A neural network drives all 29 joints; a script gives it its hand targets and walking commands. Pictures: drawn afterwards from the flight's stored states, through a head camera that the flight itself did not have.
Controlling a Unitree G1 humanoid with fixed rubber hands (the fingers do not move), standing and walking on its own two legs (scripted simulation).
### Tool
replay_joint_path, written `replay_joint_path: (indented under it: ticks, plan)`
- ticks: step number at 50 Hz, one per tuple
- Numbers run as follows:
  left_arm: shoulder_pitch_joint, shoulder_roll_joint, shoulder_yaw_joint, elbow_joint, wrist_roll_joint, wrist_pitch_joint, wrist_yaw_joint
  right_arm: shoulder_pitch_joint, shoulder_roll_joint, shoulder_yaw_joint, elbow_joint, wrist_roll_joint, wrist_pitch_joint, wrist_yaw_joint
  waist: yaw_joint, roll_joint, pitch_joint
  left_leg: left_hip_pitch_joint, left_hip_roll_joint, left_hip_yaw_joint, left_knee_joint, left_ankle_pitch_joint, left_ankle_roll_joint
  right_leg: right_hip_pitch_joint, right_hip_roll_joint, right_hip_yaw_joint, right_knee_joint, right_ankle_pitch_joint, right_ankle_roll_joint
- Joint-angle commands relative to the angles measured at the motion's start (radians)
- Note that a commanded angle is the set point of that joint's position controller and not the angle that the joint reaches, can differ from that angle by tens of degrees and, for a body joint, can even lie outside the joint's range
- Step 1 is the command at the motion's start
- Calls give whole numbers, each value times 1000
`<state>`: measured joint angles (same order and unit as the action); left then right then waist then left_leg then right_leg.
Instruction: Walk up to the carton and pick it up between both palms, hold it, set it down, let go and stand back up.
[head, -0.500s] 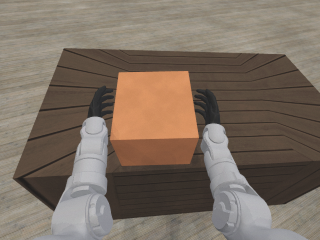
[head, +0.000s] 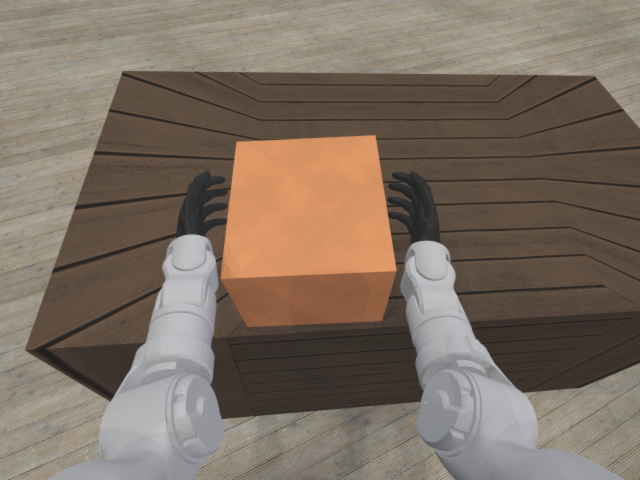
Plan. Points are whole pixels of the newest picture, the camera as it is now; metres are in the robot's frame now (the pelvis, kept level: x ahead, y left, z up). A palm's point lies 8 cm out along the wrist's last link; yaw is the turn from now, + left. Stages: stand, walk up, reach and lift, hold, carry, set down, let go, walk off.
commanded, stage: set down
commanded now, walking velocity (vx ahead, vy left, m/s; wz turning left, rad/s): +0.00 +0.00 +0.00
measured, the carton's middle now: (310, 232) +0.45 +0.04 -0.02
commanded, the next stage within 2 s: none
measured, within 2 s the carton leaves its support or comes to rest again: rests again in 0.40 s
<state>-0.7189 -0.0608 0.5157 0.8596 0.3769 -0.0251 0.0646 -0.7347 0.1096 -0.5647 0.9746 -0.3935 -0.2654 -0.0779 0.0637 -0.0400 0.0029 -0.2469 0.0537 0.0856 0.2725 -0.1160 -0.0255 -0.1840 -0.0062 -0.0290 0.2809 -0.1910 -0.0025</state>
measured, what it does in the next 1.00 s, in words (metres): stands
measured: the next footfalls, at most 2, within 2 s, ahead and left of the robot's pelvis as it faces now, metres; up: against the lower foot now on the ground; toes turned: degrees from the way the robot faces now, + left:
none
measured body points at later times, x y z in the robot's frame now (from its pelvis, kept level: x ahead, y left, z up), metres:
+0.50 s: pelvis +0.01 +0.00 +0.00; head +0.09 +0.01 +0.44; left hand +0.43 +0.18 +0.02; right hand +0.44 -0.12 +0.02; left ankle +0.01 +0.13 -0.75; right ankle -0.04 -0.11 -0.75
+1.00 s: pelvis +0.00 +0.00 -0.01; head +0.10 +0.01 +0.43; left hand +0.43 +0.18 +0.02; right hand +0.44 -0.12 +0.02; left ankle +0.01 +0.13 -0.75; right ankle -0.04 -0.11 -0.75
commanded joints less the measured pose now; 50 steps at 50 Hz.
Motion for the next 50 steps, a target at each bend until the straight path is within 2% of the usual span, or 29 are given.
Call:
replay_joint_path:
  ticks: [1, 6, 7, 14, 17, 19, 23, 24, 31, 36, 42, 46, 50]
  plan:
    - [-679, -463, -280, -69, -4, -102, -140, -572, 498, 278, 4, -76, -46, 155, 4, 47, -633, 268, -32, 89, 72, 432, -3, 152, 18, -70, 40, 479, 44]
    - [-682, -457, -267, -33, 0, -127, -133, -577, 496, 256, 18, -95, -53, 157, 5, 49, -662, 258, -27, 86, 88, 469, -4, 128, 21, -71, 52, 497, 47]
    - [-687, -457, -260, -32, 0, -133, -130, -576, 504, 253, 24, -94, -53, 159, 13, 49, -667, 256, -27, 88, 90, 472, -3, 117, 20, -69, 52, 499, 48]
    - [-711, -440, -236, 18, 2, -175, -121, -593, 515, 233, 29, -125, -60, 159, 15, 36, -718, 176, -27, 89, 93, 443, 10, 122, 10, -58, 78, 546, 55]
    - [-719, -438, -240, 45, -4, -194, -114, -594, 516, 229, 54, -131, -68, 160, 9, 45, -741, 192, -22, 83, 112, 484, 7, 83, 13, -59, 87, 557, 53]
    - [-718, -436, -235, 61, -3, -205, -110, -585, 515, 227, 71, -138, -71, 160, 16, 53, -755, 202, -18, 79, 124, 508, 9, 45, 12, -61, 90, 552, 50]
    - [-711, -437, -226, 103, -5, -229, -106, -601, 523, 226, 78, -138, -90, 159, 23, 37, -777, 178, -13, 76, 145, 542, 11, 23, 14, -60, 96, 583, 51]
    - [-707, -436, -226, 115, -4, -233, -104, -599, 514, 218, 91, -143, -92, 160, 17, 40, -783, 167, -13, 74, 141, 534, 7, 24, 15, -62, 100, 581, 48]
    - [-693, -389, -170, 201, 11, -256, -110, -612, 515, 220, 96, -157, -94, 156, 32, -20, -756, 1, -25, 79, 101, 403, 38, 138, -2, -34, 139, 648, 65]
    - [-710, -369, -151, 216, 18, -265, -113, -610, 511, 199, 112, -168, -91, 156, 26, -34, -744, -15, -29, 79, 90, 366, 46, 140, -3, -30, 139, 626, 69]
    - [-702, -370, -133, 211, 40, -256, -105, -598, 492, 157, 121, -182, -85, 167, 27, -3, -738, 54, -20, 82, 99, 382, 33, 49, 11, -47, 102, 495, 56]
    - [-700, -374, -127, 193, 53, -249, -97, -594, 479, 133, 123, -191, -82, 171, 24, 12, -740, 75, -17, 86, 105, 401, 29, 18, 15, -50, 86, 458, 47]
    - [-668, -374, -113, 196, 68, -236, -97, -584, 471, 121, 114, -193, -78, 176, 27, -2, -722, 77, -17, 84, 100, 400, 33, 25, 18, -51, 82, 443, 46]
